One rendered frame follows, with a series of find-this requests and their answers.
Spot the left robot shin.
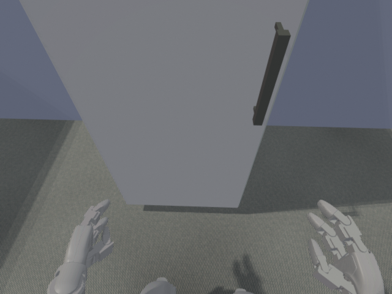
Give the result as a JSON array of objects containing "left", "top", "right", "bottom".
[{"left": 156, "top": 277, "right": 168, "bottom": 282}]

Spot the right robot hand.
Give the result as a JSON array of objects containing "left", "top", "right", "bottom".
[{"left": 307, "top": 200, "right": 385, "bottom": 294}]

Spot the fridge door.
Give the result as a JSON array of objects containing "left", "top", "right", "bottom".
[{"left": 19, "top": 0, "right": 307, "bottom": 208}]

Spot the handle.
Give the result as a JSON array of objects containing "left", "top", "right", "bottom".
[{"left": 252, "top": 22, "right": 291, "bottom": 126}]

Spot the robot left forearm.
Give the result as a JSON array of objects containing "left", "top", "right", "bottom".
[{"left": 47, "top": 262, "right": 88, "bottom": 294}]

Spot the left robot hand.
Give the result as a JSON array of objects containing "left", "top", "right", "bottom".
[{"left": 63, "top": 199, "right": 113, "bottom": 268}]

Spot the robot left thigh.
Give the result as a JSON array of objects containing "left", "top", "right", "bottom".
[{"left": 140, "top": 281, "right": 176, "bottom": 294}]

